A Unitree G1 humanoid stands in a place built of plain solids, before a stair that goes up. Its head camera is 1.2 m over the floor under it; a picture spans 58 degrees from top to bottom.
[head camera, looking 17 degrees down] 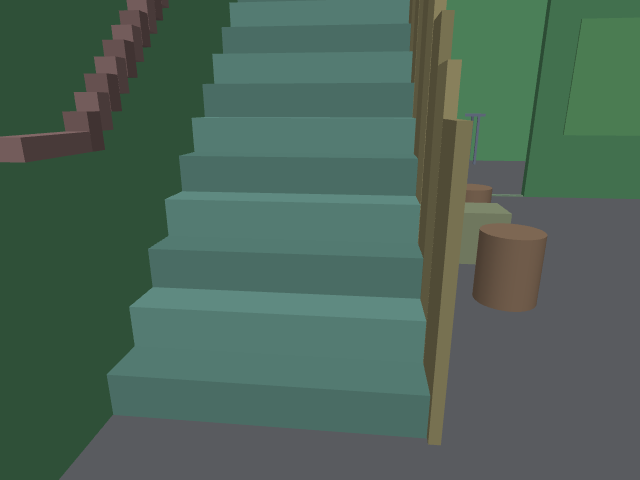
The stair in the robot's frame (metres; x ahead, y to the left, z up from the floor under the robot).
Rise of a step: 0.19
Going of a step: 0.22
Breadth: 1.26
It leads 6 degrees to the right of straight ahead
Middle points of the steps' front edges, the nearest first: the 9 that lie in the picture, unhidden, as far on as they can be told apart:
1.41 0.22 0.19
1.63 0.20 0.38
1.84 0.17 0.57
2.06 0.15 0.76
2.27 0.13 0.96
2.49 0.11 1.15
2.70 0.08 1.34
2.92 0.06 1.53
3.13 0.04 1.72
